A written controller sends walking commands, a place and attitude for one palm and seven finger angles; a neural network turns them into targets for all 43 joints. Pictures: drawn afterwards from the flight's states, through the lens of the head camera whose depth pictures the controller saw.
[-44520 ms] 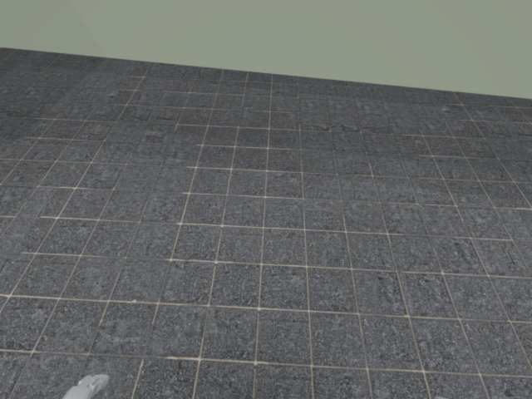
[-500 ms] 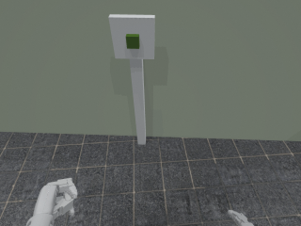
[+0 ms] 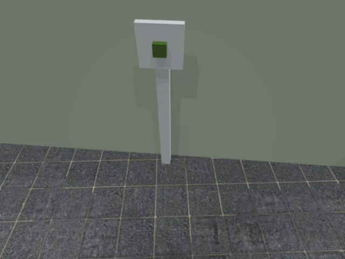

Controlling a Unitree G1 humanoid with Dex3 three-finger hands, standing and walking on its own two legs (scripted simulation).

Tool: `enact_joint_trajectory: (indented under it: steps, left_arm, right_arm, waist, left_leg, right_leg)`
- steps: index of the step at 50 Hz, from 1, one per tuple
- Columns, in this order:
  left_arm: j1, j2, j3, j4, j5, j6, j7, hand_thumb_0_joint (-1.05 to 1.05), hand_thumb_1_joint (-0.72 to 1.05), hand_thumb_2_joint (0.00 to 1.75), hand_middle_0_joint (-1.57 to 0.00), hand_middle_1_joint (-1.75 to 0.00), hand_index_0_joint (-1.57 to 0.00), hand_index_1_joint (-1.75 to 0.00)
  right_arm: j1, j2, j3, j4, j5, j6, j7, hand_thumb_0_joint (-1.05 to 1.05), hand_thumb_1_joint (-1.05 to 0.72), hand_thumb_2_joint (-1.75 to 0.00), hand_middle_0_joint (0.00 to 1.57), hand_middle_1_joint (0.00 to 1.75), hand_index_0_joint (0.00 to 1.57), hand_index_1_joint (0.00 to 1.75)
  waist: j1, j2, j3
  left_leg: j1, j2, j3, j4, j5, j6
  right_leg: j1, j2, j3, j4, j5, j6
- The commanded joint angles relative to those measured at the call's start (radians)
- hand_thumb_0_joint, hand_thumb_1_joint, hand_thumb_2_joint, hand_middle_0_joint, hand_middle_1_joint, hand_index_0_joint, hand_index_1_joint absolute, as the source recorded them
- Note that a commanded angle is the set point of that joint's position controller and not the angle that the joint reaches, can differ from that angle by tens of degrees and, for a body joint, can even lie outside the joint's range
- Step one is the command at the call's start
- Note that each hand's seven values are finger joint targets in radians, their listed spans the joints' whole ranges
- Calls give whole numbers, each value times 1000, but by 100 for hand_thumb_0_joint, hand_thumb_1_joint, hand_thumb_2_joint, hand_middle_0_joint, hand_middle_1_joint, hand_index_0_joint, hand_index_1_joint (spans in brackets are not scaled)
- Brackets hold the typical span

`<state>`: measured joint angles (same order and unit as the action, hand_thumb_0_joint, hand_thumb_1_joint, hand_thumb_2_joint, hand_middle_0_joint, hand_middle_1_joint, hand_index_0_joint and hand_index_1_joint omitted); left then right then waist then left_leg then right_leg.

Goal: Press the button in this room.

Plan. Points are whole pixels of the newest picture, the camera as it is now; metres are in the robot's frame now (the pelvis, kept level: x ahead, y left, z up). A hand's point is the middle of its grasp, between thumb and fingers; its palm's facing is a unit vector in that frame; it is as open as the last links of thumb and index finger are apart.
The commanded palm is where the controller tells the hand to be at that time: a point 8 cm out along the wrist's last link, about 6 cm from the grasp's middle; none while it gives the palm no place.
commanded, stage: let the arm hang, fingers relaxed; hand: left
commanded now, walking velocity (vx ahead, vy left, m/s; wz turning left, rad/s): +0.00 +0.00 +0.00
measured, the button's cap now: (159, 49) +0.80 +0.09 +0.09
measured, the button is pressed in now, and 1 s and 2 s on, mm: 0 0 0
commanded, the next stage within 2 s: stand and wait in 0.46 s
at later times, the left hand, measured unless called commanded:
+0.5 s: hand out of the picture -0.02 +0.16 -0.18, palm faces +0.03 -0.99 -0.16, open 7.4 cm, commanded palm none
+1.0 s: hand out of the picture +0.03 +0.17 -0.17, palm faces +0.01 -0.98 -0.21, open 7.4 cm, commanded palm none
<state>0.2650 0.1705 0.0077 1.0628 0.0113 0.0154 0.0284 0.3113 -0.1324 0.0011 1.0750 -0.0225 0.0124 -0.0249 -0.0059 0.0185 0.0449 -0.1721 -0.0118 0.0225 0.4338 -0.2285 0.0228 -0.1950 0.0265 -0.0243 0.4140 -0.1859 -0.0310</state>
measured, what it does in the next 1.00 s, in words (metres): stands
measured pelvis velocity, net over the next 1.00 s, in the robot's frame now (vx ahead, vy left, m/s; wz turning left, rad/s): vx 0.01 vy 0.00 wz -0.01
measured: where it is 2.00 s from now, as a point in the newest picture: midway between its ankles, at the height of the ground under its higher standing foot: outside the picture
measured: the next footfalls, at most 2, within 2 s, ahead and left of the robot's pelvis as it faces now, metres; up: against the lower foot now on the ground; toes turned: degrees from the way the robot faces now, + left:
none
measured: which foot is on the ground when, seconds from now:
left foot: down 0.00-1.00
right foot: down 0.00-1.00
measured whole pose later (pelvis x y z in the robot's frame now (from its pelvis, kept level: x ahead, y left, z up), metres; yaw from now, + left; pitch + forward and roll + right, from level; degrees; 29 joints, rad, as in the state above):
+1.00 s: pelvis +0.01 +0.00 +0.00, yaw -1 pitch -2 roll +0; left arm 0.24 0.15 0.01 1.14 0.01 -0.01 0.03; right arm 0.28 -0.14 -0.01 1.14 -0.02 -0.01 -0.03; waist -0.01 0.01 0.05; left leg -0.14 -0.02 0.03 0.39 -0.23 0.02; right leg -0.18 0.02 -0.01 0.40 -0.20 -0.03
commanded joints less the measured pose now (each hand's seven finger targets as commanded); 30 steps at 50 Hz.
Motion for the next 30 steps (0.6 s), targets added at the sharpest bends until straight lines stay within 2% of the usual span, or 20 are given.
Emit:
enact_joint_trajectory:
  steps: [1,8,11,15,19,22,30]
  left_arm:
    - [37,89,23,2,0,-17,4,0,90,90,-20,-30,-20,-30]
    - [74,65,21,45,1,-24,8,0,90,90,-20,-30,-20,-30]
    - [79,58,22,54,2,-22,9,0,90,90,-20,-30,-20,-30]
    - [96,50,23,65,3,-22,10,0,90,90,-20,-30,-20,-30]
    - [105,45,23,69,2,-25,11,0,90,90,-20,-30,-20,-30]
    - [99,41,24,71,1,-27,11,0,90,90,-20,-30,-20,-30]
    - [91,48,24,72,1,-29,13,0,90,90,-20,-30,-20,-30]
  right_arm:
    - [66,-99,-20,-12,0,-10,-14,0,-90,-90,20,30,20,30]
    - [89,-76,-20,16,3,-11,-16,0,-90,-90,20,30,20,30]
    - [97,-70,-18,24,2,-10,-17,0,-90,-90,20,30,20,30]
    - [102,-67,-20,26,2,-9,-18,0,-90,-90,20,30,20,30]
    - [105,-66,-21,24,5,-12,-20,0,-90,-90,20,30,20,30]
    - [110,-66,-21,29,3,-17,-21,0,-90,-90,20,30,20,30]
    - [108,-69,-21,33,4,-20,-22,0,-90,-90,20,30,20,30]
  waist:
    - [1,-25,58]
    - [-3,-37,53]
    - [-4,-5,75]
    - [-2,1,82]
    - [0,-12,65]
    - [-1,7,51]
    - [-1,-3,51]
  left_leg:
    - [-81,108,-112,-137,-78,27]
    - [-54,97,-94,-117,-47,28]
    - [-68,100,-101,-127,-77,28]
    - [-85,101,-100,-131,-98,28]
    - [-70,103,-102,-123,-71,30]
    - [-67,108,-107,-128,-48,28]
    - [-54,112,-106,-124,-2,27]
  right_leg:
    - [-16,-99,114,-107,-82,-24]
    - [-39,-108,125,-113,-85,-24]
    - [-57,-104,122,-110,-105,-24]
    - [-58,-103,118,-106,-112,-23]
    - [-52,-101,114,-97,-83,-24]
    - [-36,-103,108,-84,-48,-24]
    - [-26,-106,101,-76,-8,-22]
